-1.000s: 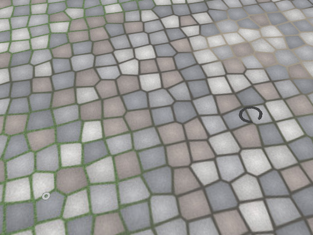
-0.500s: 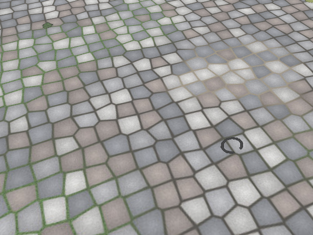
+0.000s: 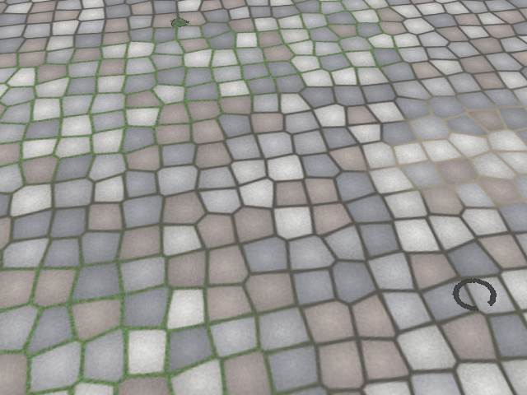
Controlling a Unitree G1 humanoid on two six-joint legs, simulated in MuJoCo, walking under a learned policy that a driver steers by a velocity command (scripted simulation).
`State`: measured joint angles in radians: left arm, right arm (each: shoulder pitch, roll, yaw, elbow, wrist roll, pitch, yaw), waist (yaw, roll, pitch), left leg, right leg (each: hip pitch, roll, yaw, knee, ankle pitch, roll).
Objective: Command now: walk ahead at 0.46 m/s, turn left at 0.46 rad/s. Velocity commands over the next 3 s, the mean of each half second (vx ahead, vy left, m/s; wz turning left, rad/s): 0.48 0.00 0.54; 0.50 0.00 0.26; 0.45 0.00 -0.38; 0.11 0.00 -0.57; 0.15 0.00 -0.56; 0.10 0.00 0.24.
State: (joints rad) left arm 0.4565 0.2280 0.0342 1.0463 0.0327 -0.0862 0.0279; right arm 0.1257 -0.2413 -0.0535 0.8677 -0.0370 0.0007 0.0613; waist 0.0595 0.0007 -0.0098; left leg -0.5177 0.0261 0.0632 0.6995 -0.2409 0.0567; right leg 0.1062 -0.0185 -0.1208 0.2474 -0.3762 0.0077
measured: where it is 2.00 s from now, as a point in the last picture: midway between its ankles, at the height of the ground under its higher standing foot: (178, 258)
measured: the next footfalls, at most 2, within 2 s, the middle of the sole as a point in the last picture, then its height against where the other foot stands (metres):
left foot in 0.06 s outside the picture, level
right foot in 0.58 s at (267, 387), level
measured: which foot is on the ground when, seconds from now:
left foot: up 0.00-0.04, down 0.06-0.60, up 0.62-1.00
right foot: down 0.00-0.06, up 0.08-0.56, down 0.58-1.00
